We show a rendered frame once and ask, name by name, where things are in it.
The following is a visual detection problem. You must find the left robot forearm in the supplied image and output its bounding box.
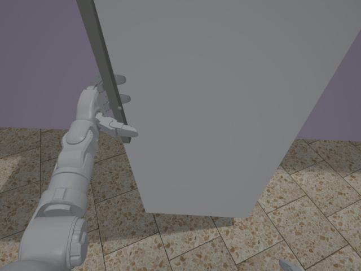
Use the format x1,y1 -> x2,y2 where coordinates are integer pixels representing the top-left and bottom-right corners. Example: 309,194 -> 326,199
18,120 -> 100,261

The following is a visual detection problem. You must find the handle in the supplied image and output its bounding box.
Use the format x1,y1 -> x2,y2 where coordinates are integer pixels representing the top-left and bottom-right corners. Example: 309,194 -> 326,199
76,0 -> 131,143

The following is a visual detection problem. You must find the robot left hand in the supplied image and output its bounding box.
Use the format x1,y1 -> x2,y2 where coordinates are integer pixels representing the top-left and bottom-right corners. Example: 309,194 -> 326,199
76,73 -> 138,138

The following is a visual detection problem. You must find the fridge door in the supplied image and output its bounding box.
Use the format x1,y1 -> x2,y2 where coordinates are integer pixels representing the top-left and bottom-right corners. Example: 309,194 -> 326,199
94,0 -> 361,218

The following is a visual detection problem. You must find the left robot upper arm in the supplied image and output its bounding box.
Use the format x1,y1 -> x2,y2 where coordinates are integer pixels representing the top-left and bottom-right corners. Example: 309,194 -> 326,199
0,216 -> 88,271

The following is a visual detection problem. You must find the robot right hand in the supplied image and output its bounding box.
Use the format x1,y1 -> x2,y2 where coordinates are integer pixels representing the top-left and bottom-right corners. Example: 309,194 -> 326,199
279,259 -> 303,271

